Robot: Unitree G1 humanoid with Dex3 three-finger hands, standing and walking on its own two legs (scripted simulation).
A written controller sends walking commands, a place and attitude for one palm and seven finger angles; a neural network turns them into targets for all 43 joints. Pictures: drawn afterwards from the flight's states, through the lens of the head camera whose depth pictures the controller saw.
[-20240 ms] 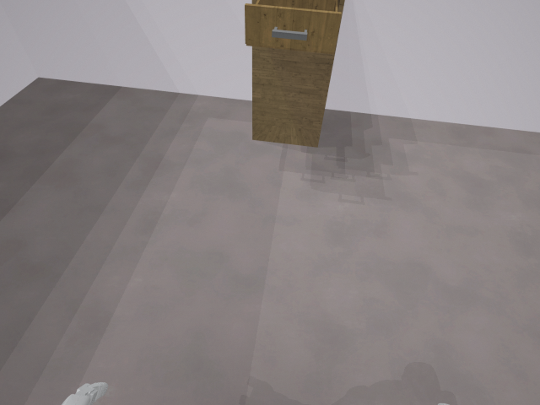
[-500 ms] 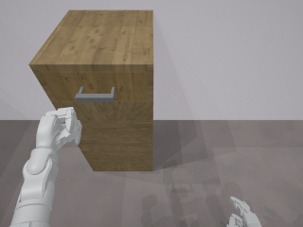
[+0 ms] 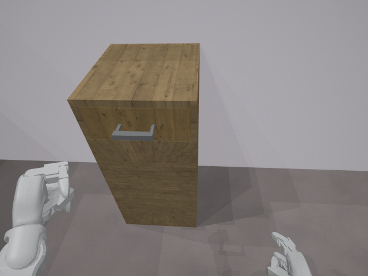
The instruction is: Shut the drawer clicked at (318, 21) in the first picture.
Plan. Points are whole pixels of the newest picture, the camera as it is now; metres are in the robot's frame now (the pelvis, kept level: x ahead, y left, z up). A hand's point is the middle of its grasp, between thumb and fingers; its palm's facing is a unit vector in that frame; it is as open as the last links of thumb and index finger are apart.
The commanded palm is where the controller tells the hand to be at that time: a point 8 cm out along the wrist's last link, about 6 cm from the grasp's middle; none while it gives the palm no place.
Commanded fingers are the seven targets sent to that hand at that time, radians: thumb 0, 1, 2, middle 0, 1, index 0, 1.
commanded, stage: draw the hand back to the body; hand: left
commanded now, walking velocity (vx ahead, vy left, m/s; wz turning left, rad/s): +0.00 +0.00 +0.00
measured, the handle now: (134, 131) +0.54 +0.22 -0.01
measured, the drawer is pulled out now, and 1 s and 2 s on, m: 0.00 0.00 0.00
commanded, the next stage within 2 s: step back with the hand held close in 0.36 s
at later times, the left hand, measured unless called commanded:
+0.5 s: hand (47, 211) +0.17 +0.24 +0.15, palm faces +0.42 -0.83 -0.37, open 3.2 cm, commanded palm +0.12 +0.28 +0.17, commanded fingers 0.00 0.90 0.90 -1.40 -1.60 -1.40 -1.60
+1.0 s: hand (17, 230) +0.14 +0.27 +0.16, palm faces +0.34 -0.80 -0.49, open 3.2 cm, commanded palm +0.08 +0.30 +0.17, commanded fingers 0.00 0.90 0.90 -1.40 -1.60 -1.40 -1.60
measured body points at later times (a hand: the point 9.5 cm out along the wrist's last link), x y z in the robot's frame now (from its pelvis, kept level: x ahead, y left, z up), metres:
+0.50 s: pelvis -0.01 +0.00 +0.00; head -0.03 -0.02 +0.45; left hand +0.15 +0.29 +0.17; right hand +0.18 -0.21 -0.08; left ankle -0.02 +0.11 -0.74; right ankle -0.01 -0.11 -0.74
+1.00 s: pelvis -0.05 +0.03 -0.01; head -0.03 +0.03 +0.44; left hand +0.11 +0.31 +0.18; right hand +0.12 -0.21 -0.08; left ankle -0.02 +0.11 -0.74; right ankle -0.01 -0.11 -0.74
